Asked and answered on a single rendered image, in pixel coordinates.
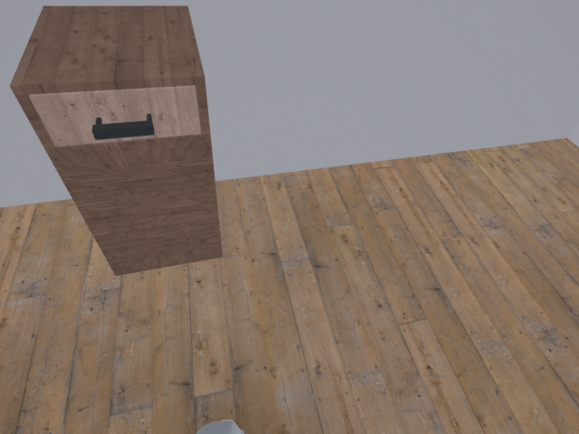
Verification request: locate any drawer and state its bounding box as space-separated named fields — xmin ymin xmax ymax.
xmin=29 ymin=85 xmax=201 ymax=147

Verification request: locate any handle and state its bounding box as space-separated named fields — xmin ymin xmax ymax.
xmin=92 ymin=114 xmax=155 ymax=140

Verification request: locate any cabinet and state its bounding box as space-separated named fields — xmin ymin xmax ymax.
xmin=10 ymin=5 xmax=223 ymax=276

